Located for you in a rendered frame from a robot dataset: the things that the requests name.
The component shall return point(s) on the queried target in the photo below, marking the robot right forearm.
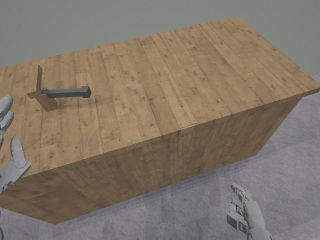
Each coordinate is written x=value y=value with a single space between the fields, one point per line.
x=258 y=234

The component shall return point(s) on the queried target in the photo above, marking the counter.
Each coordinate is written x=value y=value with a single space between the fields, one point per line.
x=163 y=108

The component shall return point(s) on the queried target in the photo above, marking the robot left hand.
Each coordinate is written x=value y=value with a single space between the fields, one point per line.
x=12 y=172

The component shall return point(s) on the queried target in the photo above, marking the tap lever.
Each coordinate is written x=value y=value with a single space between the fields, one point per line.
x=84 y=92

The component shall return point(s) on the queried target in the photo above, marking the robot right hand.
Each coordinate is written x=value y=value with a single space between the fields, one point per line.
x=247 y=216

